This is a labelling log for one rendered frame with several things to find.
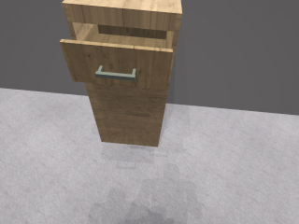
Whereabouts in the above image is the drawer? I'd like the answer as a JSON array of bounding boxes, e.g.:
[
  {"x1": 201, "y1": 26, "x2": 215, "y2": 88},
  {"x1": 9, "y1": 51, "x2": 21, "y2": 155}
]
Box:
[{"x1": 60, "y1": 24, "x2": 173, "y2": 90}]

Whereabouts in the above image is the handle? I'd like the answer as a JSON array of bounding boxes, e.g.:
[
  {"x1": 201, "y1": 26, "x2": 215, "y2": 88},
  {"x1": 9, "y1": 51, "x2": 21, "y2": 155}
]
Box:
[{"x1": 95, "y1": 65, "x2": 136, "y2": 81}]

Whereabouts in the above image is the cabinet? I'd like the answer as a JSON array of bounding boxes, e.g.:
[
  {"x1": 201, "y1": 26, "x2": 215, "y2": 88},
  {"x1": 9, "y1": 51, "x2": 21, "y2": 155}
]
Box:
[{"x1": 62, "y1": 0, "x2": 182, "y2": 147}]

